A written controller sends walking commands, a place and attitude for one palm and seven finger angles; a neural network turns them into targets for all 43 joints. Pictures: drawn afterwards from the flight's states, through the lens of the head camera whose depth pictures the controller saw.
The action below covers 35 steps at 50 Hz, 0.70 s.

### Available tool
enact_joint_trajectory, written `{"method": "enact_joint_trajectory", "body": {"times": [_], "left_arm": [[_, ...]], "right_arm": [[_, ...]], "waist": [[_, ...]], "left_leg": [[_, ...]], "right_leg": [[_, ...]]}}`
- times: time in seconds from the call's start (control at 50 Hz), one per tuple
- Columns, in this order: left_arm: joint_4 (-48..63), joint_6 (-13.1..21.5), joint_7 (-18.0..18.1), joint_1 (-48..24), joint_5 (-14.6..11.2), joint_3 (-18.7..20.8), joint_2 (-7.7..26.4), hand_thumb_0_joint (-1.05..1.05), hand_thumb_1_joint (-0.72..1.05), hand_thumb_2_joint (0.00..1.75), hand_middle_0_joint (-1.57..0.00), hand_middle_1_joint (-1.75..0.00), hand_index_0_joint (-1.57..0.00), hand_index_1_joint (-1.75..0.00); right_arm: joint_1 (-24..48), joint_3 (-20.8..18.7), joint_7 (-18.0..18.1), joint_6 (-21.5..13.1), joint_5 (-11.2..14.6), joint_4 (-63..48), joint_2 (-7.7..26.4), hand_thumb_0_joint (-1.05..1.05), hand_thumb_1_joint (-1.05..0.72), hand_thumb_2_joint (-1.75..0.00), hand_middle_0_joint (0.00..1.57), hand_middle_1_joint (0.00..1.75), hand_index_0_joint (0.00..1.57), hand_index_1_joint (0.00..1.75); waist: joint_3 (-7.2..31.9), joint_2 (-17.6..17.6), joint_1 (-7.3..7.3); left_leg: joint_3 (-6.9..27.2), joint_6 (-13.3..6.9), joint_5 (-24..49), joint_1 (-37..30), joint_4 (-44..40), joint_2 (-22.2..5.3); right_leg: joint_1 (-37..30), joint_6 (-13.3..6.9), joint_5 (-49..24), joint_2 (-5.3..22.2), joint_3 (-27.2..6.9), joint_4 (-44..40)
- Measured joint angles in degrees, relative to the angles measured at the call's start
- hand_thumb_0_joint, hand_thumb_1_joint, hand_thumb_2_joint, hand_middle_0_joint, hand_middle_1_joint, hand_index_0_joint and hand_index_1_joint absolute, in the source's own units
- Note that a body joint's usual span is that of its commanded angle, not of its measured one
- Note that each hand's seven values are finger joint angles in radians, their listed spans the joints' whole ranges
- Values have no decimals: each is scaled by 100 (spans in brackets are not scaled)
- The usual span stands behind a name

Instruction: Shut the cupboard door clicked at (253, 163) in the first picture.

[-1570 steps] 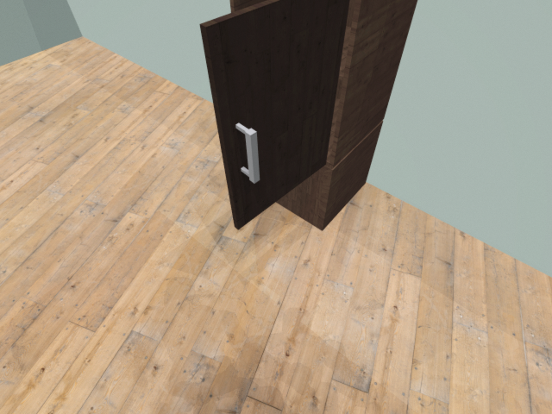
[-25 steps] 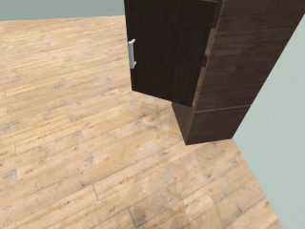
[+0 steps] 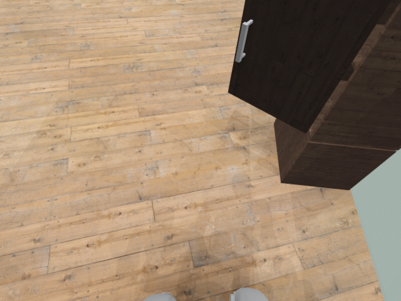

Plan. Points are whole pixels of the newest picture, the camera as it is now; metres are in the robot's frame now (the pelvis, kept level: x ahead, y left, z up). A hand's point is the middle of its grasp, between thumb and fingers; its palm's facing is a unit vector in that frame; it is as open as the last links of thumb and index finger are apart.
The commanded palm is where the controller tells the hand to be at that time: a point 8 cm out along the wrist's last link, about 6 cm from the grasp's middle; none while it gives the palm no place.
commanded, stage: walk to a spot facing it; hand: left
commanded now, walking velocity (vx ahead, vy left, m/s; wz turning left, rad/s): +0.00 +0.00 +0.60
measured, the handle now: (244, 41) +1.00 -0.14 -0.04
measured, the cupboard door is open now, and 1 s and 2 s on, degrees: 58 58 58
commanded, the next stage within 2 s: turn to face it in 0.98 s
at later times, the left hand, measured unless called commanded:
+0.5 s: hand out of the picture +0.00 +0.16 -0.14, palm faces +0.33 -0.90 -0.27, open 7.4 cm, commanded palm none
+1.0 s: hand (58, 297) +0.14 +0.30 -0.15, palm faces +0.57 -0.80 -0.21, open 7.4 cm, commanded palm none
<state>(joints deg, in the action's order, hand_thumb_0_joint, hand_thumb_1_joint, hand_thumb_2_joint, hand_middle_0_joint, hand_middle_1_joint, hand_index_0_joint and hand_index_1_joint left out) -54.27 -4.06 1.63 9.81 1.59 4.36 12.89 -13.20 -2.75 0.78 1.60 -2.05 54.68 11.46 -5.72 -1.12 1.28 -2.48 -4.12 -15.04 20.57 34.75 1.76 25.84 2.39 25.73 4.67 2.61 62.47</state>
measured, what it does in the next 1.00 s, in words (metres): walks ahead, turning left: right foot, then left foot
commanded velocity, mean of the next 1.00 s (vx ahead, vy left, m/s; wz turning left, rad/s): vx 0.27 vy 0.00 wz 0.50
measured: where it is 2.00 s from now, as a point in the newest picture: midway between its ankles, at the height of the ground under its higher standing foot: (159, 260)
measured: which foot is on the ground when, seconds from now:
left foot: down 0.00-0.28, up 0.30-0.68, down 0.70-1.00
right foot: up 0.00-0.28, down 0.30-0.70, up 0.72-1.00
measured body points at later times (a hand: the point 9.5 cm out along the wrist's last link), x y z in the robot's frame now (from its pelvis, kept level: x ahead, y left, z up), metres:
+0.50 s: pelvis +0.04 -0.04 +0.02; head +0.08 -0.05 +0.46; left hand -0.02 +0.21 -0.12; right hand +0.18 -0.28 -0.13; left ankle +0.02 +0.10 -0.64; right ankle +0.01 -0.18 -0.73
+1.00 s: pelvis +0.18 +0.09 +0.01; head +0.20 +0.11 +0.46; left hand +0.11 +0.34 -0.13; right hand +0.35 -0.08 -0.13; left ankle +0.12 +0.14 -0.73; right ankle +0.33 +0.00 -0.67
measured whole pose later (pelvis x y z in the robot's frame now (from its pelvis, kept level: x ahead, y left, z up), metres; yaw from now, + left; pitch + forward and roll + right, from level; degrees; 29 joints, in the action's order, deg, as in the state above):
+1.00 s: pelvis +0.18 +0.09 +0.01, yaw +34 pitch +0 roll +1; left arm -51.3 -0.3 -1.0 11.4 1.9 3.9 12.2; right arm -14.5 -0.9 0.4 -2.4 -1.5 54.8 10.1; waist -3.8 -1.5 -0.3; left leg -3.0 -4.5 -14.7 9.2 23.8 3.6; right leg 33.9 3.1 12.0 8.1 1.9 54.3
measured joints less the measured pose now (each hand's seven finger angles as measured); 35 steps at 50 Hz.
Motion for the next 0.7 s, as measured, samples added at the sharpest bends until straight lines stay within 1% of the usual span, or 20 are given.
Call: {"method": "enact_joint_trajectory", "body": {"times": [0.06, 0.12, 0.2, 0.26, 0.28, 0.3, 0.32, 0.34, 0.38, 0.4, 0.44, 0.5, 0.54, 0.58, 0.62, 0.66, 0.68, 0.7], "left_arm": [[144, 71, -37, -115, -4, 9, 53, 1, 91, 90, -20, -30, -20, -29], [279, 99, -45, -203, -14, 4, 101, 1, 91, 90, -20, -30, -20, -29], [401, 96, -55, -297, -31, -23, 108, 1, 91, 90, -20, -30, -20, -29], [466, 151, -102, -226, -39, -74, 67, 1, 91, 90, -20, -30, -20, -29], [508, 196, -123, -135, -24, -91, 79, 1, 91, 90, -20, -30, -20, -29], [548, 252, -121, -29, 16, -98, 100, 1, 91, 90, -20, -30, -20, -29], [529, 280, -92, 43, 26, -116, 62, 1, 91, 90, -20, -30, -20, -29], [484, 271, -74, 115, 16, -140, 6, 1, 91, 90, -20, -30, -21, -29], [375, 276, -68, 323, -5, -158, -77, 1, 91, 90, -20, -30, -21, -29], [316, 300, -67, 436, -12, -157, -102, 1, 91, 90, -20, -30, -21, -29], [194, 363, -72, 614, -17, -158, -132, 1, 91, 90, -20, -30, -21, -29], [84, 479, -79, 797, -10, -165, -171, 1, 91, 90, -20, -30, -21, -29], [46, 556, -83, 897, 1, -173, -198, 1, 91, 90, -20, -30, -21, -30], [23, 609, -83, 1014, 13, -175, -214, 1, 91, 90, -20, -30, -21, -30], [-19, 631, -84, 1149, 25, -166, -206, 1, 91, 90, -20, -30, -21, -30], [-82, 620, -97, 1295, 33, -149, -166, 1, 91, 90, -20, -30, -21, -30], [-121, 607, -109, 1381, 27, -143, -138, 1, 91, 90, -20, -30, -21, -30], [-166, 590, -127, 1485, 12, -138, -122, 1, 91, 90, -20, -30, -21, -30]], "right_arm": [[8, 20, 32, -20, 7, -39, 43, 1, -91, -90, 20, 29, 20, 30], [10, 11, 27, -5, 10, -55, 79, 1, -91, -90, 21, 30, 20, 30], [11, -38, -6, 63, -9, -85, 138, 1, -90, -90, 21, 30, 21, 30], [-25, -94, -38, 142, -13, -99, 206, 1, -90, -90, 21, 30, 21, 30], [-60, -117, -45, 174, -1, -102, 211, 1, -90, -90, 21, 30, 21, 30], [-82, -141, -50, 199, 28, -101, 207, 1, -90, -90, 21, 30, 21, 30], [-54, -169, -59, 221, 31, -74, 246, 1, -90, -90, 21, 30, 21, 30], [-34, -197, -79, 247, 17, -68, 297, 1, -91, -90, 21, 30, 20, 30], [-34, -233, -142, 268, -17, -105, 364, 1, -91, -90, 20, 29, 20, 30], [-25, -238, -183, 258, -27, -127, 383, 1, -91, -90, 20, 29, 20, 30], [-10, -237, -255, 216, -19, -191, 396, 1, -91, -90, 20, 29, 20, 30], [43, -214, -311, 173, 4, -236, 392, 1, -91, -90, 20, 29, 20, 30], [124, -189, -332, 178, 11, -224, 390, 1, -91, -90, 20, 29, 20, 30], [255, -151, -351, 193, 11, -204, 382, 1, -91, -90, 20, 29, 20, 30], [432, -104, -376, 191, 12, -211, 356, 1, -91, -90, 20, 29, 20, 30], [615, -49, -391, 127, 14, -281, 323, 1, -91, -90, 20, 29, 20, 30], [689, -23, -394, 63, 9, -346, 315, 1, -91, -90, 20, 29, 20, 30], [742, 4, -395, -21, 2, -430, 330, 1, -91, -90, 20, 29, 20, 30]], "waist": [[17, 72, 0], [56, 130, 12], [110, 208, 64], [212, 302, 81], [291, 267, 62], [378, 181, 4], [380, 209, -36], [361, 269, -24], [382, 299, -13], [393, 284, -9], [384, 240, 26], [293, 181, 23], [199, 167, -35], [103, 152, -131], [10, 106, -243], [-80, 12, -340], [-114, -43, -364], [-121, -60, -367]], "left_leg": [[203, 5, 344, -95, -506, 50], [428, 43, 542, -128, -773, 70], [747, 143, 640, -77, -836, 121], [987, 237, 579, 13, -686, 184], [1027, 269, 368, 109, -492, 260], [983, 330, -215, 309, -75, 352], [918, 393, -679, 540, 571, 361], [846, 435, -866, 769, 1274, 353], [591, 510, -768, 1146, 2434, 255], [467, 547, -605, 1273, 2818, 161], [311, 600, -294, 1406, 3140, -40], [187, 620, -105, 1393, 2833, -293], [105, 596, -113, 1333, 2424, -407], [-4, 548, -135, 1258, 1974, -472], [-150, 475, -195, 1129, 1439, -487], [-320, 354, -359, 902, 841, -413], [-410, 283, -359, 728, 520, -328], [-467, 187, -195, 514, 190, -258]], "right_leg": [[202, 79, -358, -75, -197, 24], [142, 127, -374, -132, -283, -431], [-190, 114, -254, -243, -330, -1341], [-723, 26, -287, -383, -254, -2425], [-992, -35, -214, -382, -229, -2956], [-1114, -144, -315, -328, -289, -3338], [-1106, -189, -662, -314, -249, -3321], [-1168, -199, -778, -291, -148, -3288], [-1386, -189, -801, -193, 13, -3435], [-1506, -175, -805, -142, 70, -3559], [-1752, -146, -827, -43, 225, -3819], [-2085, -100, -798, 84, 533, -4081], [-2290, -42, -714, 148, 766, -4160], [-2464, 35, -583, 206, 989, -4161], [-2606, 130, -405, 280, 1175, -4083], [-2698, 252, -150, 412, 1316, -3856], [-2690, 303, 32, 517, 1363, -3594], [-2566, 300, 235, 634, 1366, -3087]]}}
